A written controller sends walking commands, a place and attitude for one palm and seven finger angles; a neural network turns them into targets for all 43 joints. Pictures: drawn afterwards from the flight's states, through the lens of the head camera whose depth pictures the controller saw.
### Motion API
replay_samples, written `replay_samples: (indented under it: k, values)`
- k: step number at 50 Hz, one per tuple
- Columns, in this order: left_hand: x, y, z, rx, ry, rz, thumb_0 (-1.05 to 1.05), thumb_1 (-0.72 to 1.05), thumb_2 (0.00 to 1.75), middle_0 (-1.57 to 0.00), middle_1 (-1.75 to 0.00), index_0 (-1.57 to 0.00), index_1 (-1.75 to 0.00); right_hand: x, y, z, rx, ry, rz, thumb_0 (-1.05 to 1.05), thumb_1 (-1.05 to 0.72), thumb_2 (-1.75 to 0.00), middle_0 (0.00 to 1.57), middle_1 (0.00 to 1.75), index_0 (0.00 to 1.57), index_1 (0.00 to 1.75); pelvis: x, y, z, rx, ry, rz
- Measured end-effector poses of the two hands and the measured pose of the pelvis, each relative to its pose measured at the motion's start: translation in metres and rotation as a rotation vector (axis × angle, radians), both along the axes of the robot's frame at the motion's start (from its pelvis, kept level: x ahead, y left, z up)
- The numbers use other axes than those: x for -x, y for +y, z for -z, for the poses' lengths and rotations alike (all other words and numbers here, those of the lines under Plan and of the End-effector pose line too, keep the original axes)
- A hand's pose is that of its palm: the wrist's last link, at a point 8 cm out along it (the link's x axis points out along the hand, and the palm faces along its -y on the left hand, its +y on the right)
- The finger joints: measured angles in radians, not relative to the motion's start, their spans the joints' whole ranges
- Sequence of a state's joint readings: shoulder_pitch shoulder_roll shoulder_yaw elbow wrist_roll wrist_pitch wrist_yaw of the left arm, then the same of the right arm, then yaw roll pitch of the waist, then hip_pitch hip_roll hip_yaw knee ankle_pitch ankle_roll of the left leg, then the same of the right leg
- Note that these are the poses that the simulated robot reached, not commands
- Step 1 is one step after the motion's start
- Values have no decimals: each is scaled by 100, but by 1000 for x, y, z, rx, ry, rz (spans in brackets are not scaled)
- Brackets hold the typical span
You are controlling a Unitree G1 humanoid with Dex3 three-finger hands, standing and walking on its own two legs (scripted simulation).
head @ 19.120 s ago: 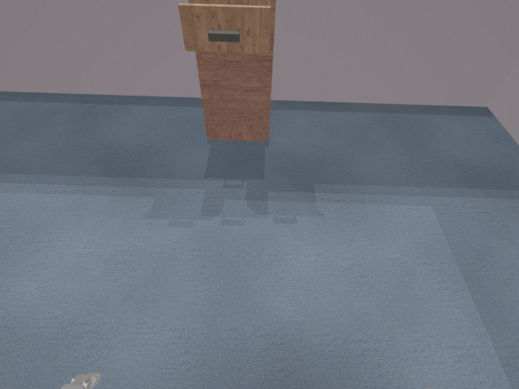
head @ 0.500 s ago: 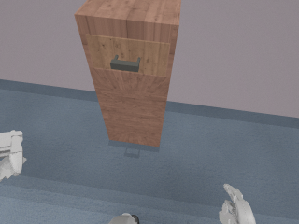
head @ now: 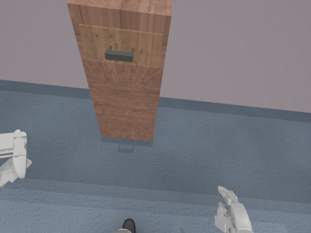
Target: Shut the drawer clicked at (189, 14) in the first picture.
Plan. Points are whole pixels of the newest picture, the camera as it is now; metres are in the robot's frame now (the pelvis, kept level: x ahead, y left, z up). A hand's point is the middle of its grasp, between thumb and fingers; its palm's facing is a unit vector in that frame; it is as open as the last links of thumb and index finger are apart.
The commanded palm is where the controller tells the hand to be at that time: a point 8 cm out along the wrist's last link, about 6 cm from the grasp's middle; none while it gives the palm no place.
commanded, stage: stop stepping back and stand still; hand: left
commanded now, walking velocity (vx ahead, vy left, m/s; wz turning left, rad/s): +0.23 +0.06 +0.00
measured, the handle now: (120, 52) +0.77 +0.21 +0.00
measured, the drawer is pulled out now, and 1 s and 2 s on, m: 0.00 0.00 0.00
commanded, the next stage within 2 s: let the arm hang, fingers relaxed in 0.70 s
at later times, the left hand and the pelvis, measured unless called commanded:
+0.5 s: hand (15, 220) +0.12 +0.22 +0.17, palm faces +0.34 -0.83 -0.45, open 3.2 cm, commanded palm +0.08 +0.27 +0.18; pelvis -0.06 -0.01 +0.00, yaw -1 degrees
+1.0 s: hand out of the picture +0.08 +0.21 -0.12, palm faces +0.08 -0.94 -0.33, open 3.0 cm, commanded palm none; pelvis -0.06 -0.02 -0.02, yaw +2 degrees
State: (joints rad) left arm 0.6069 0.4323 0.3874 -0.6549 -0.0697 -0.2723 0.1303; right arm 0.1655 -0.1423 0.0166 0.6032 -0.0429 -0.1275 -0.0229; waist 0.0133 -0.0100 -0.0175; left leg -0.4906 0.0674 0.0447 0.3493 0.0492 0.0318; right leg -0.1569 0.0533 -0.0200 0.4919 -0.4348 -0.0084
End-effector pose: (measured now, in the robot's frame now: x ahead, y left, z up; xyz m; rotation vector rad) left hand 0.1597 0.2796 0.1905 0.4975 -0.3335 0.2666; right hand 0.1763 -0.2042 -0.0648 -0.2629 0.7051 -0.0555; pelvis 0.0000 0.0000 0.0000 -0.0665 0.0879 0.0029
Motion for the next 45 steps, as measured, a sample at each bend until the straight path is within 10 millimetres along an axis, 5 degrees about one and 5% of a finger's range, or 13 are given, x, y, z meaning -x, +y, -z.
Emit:
replay_samples:
  k: [6,16,26,32,40,42,45]
  values:
    - [22,-20,2,-32,51,64,1,89,90,-141,-160,-140,-160,53,-28,16,-9,65,97,1,-90,-90,20,30,21,30,30,-7,5,-25,-40,46]
    - [38,-2,13,16,59,-48,2,89,90,-141,-160,-140,-160,115,-58,12,58,61,225,2,-91,-90,20,30,20,30,42,-4,3,-62,-87,31]
    - [81,-17,7,-3,56,-56,1,89,90,-141,-160,-140,-160,109,-51,18,14,38,146,1,-90,-90,20,30,20,30,57,-11,5,-19,-100,12]
    - [75,-4,19,62,42,-136,1,89,90,-141,-160,-141,-160,93,-38,14,5,5,115,2,-91,-90,20,30,20,30,59,-11,3,-46,-125,13]
    - [70,-25,10,30,69,-70,2,89,90,-140,-160,-140,-160,75,-28,3,-37,-41,56,1,-90,-90,20,30,20,30,60,-21,-1,-33,-91,4]
    - [61,-23,37,7,166,-41,1,89,90,-140,-160,-140,-160,72,-34,14,-44,-18,20,1,-90,-90,20,30,20,30,60,-19,4,-25,-84,2]
    - [46,-8,129,103,518,-101,0,90,90,-138,-157,-138,-158,74,-49,39,-26,82,18,1,-90,-90,20,30,21,30,60,-14,14,-29,-90,-11]
